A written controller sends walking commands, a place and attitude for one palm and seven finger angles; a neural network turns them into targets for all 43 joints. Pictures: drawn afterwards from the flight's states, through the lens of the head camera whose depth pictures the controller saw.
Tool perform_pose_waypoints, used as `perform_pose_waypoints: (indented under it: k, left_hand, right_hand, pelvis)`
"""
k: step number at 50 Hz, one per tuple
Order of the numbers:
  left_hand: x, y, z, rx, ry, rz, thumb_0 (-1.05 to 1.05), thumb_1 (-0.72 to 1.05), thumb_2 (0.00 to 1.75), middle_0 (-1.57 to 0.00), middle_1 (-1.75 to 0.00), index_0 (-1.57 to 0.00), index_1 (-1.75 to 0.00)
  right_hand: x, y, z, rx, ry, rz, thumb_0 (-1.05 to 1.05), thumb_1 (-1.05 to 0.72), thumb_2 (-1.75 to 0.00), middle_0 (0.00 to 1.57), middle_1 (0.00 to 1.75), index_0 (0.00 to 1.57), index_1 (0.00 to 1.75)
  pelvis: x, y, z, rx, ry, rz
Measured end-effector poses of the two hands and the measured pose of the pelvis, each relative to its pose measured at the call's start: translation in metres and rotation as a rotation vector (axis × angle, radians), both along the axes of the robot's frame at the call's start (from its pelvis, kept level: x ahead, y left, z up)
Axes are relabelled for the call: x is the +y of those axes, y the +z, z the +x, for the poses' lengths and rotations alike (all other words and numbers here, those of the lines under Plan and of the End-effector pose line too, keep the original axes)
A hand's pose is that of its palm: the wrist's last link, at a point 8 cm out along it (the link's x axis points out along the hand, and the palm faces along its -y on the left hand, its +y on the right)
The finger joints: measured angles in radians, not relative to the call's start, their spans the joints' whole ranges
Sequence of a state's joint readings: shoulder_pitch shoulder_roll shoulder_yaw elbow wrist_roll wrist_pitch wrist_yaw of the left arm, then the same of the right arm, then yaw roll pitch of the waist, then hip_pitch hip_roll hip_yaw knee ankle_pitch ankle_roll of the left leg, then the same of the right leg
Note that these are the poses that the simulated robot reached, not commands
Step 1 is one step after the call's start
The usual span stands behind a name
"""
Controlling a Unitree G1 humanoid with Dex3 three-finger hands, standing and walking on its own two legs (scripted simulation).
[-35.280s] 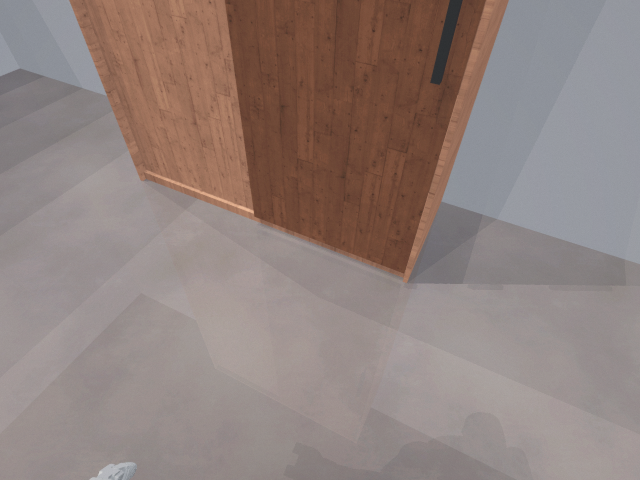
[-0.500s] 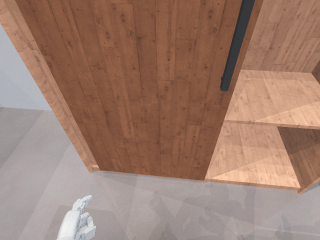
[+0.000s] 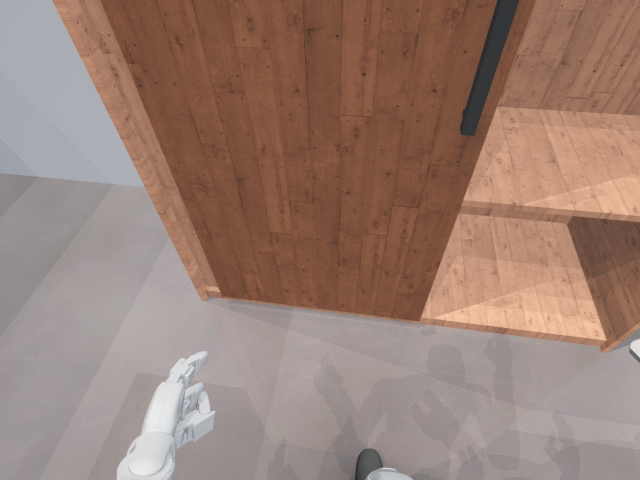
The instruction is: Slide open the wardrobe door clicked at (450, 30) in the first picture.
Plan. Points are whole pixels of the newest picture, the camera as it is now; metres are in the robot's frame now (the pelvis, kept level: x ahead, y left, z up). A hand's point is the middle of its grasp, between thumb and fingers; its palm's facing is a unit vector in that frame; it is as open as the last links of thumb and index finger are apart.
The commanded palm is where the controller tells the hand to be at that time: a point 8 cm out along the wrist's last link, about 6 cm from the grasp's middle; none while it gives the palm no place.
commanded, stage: stop stepping back and stand still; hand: right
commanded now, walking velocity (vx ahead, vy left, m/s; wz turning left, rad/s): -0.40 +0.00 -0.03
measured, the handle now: (491, 41) +0.68 -0.24 +0.22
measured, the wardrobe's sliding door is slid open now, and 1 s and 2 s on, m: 0.60 0.60 0.60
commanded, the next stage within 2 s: let the arm hang, fingers relaxed in 1.86 s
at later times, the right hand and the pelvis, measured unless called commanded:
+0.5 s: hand out of the picture +0.10 -0.28 +0.18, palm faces +0.33 +0.81 -0.48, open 7.4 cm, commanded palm +0.06 -0.33 +0.19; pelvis -0.08 -0.03 +0.01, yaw +1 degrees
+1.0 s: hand out of the picture +0.09 -0.30 +0.20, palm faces +0.48 +0.74 -0.48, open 7.4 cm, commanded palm +0.04 -0.34 +0.19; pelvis -0.10 -0.04 +0.01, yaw +0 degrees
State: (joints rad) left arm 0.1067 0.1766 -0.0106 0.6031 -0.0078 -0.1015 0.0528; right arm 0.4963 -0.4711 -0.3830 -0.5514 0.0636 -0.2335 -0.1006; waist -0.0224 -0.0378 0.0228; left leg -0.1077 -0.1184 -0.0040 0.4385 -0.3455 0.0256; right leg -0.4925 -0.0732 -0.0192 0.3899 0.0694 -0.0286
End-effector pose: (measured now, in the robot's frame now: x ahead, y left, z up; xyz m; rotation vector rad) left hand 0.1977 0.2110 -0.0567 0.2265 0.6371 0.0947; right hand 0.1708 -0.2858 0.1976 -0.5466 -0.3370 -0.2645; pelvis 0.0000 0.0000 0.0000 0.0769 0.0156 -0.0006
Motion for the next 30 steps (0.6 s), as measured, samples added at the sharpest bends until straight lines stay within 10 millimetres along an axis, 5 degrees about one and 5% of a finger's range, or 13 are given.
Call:
perform_pose_waypoints:
  k: [6, 12, 16, 23, 30]
  left_hand:
    - [0.026, 0.013, -0.043, -0.001, 0.088, 0.090, 0.02, 0.90, 0.90, -0.21, -0.30, -0.20, -0.30]
    - [0.023, 0.008, -0.076, 0.060, 0.095, 0.142, 0.02, 0.90, 0.90, -0.20, -0.30, -0.20, -0.30]
    - [0.003, 0.013, -0.099, 0.041, 0.076, 0.106, 0.02, 0.91, 0.90, -0.20, -0.30, -0.20, -0.30]
    - [-0.019, 0.011, -0.133, 0.030, 0.060, 0.030, 0.02, 0.90, 0.90, -0.21, -0.30, -0.20, -0.30]
    - [-0.014, -0.008, -0.159, 0.108, 0.087, 0.055, 0.02, 0.90, 0.90, -0.21, -0.30, -0.20, -0.30]
  right_hand:
    - [-0.021, 0.016, -0.045, -0.115, -0.048, -0.044, 0.02, -0.88, -0.90, 0.22, 0.31, 0.22, 0.30]
    - [-0.067, -0.017, -0.043, -0.075, -0.214, 0.129, 0.01, -0.89, -0.90, 0.21, 0.31, 0.21, 0.30]
    - [-0.058, -0.034, -0.045, 0.041, -0.173, 0.169, 0.02, -0.89, -0.90, 0.21, 0.30, 0.20, 0.30]
    - [-0.025, -0.005, -0.090, 0.060, -0.014, 0.039, 0.02, -0.89, -0.90, 0.21, 0.31, 0.21, 0.30]
    - [-0.066, 0.003, -0.123, -0.069, -0.177, 0.049, 0.02, -0.88, -0.90, 0.22, 0.31, 0.22, 0.30]
  pelvis:
    - [-0.005, 0.001, 0.001, -0.017, 0.010, -0.027]
    - [-0.025, 0.004, -0.024, -0.024, 0.003, -0.032]
    - [-0.029, 0.010, -0.051, -0.019, 0.019, -0.036]
    - [-0.027, 0.013, -0.079, -0.007, 0.009, -0.036]
    - [-0.038, 0.007, -0.083, -0.044, 0.020, -0.054]
